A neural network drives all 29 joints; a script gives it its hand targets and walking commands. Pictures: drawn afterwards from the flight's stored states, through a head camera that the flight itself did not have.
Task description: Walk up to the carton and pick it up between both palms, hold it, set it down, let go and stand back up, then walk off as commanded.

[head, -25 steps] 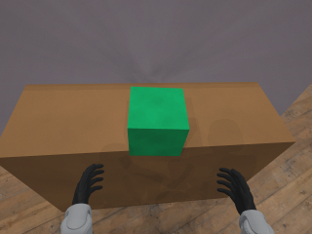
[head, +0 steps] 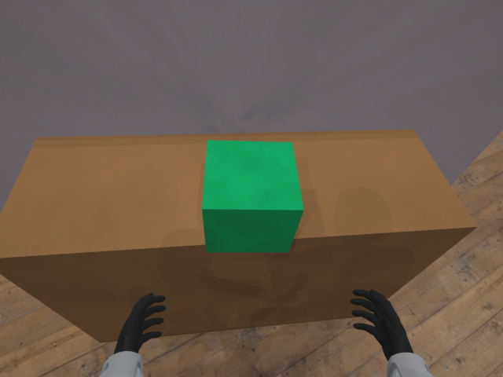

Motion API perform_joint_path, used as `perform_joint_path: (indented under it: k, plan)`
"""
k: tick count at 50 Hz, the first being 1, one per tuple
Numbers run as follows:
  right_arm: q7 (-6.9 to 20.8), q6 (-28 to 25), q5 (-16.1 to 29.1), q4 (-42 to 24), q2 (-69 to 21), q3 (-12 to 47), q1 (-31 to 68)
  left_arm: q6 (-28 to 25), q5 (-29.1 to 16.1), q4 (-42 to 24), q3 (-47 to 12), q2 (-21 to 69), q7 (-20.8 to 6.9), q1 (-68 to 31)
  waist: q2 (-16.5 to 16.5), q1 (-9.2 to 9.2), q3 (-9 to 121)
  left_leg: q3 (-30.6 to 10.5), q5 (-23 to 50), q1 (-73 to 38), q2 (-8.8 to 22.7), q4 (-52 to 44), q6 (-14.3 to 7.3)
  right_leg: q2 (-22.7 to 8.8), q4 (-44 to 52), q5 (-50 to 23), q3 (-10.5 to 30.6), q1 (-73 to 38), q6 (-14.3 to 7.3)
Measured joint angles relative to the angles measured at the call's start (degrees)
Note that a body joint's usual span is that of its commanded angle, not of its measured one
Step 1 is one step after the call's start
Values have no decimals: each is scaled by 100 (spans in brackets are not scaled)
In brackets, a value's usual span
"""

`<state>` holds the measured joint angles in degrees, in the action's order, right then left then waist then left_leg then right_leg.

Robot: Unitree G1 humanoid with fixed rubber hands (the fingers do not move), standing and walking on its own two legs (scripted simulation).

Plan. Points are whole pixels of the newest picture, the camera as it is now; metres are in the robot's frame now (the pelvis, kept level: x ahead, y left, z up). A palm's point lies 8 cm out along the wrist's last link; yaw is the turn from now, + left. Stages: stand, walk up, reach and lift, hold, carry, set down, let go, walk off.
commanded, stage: set down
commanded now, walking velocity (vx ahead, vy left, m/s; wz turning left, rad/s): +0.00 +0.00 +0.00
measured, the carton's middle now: (249, 197) +0.44 +0.03 -0.01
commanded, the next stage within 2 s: let go in 0.18 s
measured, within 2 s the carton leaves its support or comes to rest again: neither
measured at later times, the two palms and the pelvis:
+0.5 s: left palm (132, 357) +0.17 +0.21 -0.09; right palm (397, 361) +0.17 -0.22 -0.06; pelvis +0.01 +0.00 +0.00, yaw +0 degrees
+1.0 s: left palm out of the picture +0.14 +0.26 -0.11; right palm (418, 370) +0.16 -0.26 -0.08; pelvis +0.02 +0.00 -0.01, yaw +0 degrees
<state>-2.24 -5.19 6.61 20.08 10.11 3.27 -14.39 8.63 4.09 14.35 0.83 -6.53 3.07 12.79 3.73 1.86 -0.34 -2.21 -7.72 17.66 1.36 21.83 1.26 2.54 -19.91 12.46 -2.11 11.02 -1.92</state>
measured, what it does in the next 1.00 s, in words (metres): stands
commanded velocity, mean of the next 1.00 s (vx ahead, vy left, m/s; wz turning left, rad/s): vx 0.00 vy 0.00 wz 0.00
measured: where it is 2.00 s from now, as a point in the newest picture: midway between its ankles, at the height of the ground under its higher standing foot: outside the picture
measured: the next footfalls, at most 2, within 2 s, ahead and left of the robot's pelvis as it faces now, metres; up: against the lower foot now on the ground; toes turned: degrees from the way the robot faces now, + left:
none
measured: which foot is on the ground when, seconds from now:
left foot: down 0.00-1.00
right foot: down 0.00-1.00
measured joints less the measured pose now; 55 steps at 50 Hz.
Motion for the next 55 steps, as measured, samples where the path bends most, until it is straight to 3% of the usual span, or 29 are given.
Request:
perform_joint_path:
  k: [25,34,39,46,55]
  plan:
    - [-3,-475,-315,1073,0,0,0,-267,0,978,83,-205,-276,0,-43,-140,0,0,-112,0,0,0,0,0,0,108,1,0,0]
    - [24,-662,-344,1293,0,-16,0,-333,0,1056,83,-240,-283,0,-77,-173,0,0,-146,0,0,0,3,0,0,142,0,0,0]
    - [38,-245,-762,1329,220,-134,2,-657,0,1695,164,-411,-282,2,-144,-173,-4,1,-405,-4,0,437,4,1,-428,407,-1,-12,-14]
    - [48,104,-770,1325,530,-328,1,-757,0,2473,302,-671,-283,0,-279,-173,-4,1,-665,-1,0,851,4,3,-770,628,0,-43,-21]
    - [76,204,-770,1324,550,-336,1,-849,0,2774,325,-758,-283,-2,-332,-173,-4,1,-716,0,0,947,3,4,-794,639,0,-76,-21]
